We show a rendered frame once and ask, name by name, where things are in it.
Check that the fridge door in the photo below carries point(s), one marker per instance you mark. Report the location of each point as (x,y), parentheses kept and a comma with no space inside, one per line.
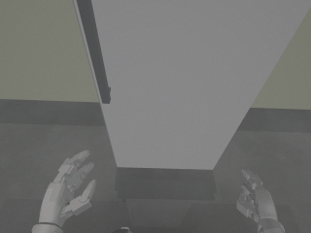
(184,73)

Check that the left robot hand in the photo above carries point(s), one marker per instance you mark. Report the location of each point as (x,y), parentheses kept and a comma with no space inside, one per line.
(61,191)

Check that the handle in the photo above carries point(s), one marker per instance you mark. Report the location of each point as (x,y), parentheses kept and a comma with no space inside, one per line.
(92,39)

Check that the left robot forearm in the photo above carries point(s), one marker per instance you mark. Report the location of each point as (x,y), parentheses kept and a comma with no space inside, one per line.
(46,227)

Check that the right robot forearm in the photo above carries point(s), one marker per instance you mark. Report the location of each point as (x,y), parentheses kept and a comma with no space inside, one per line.
(270,225)

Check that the right robot hand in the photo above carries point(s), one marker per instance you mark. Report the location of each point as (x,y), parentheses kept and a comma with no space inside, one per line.
(260,204)

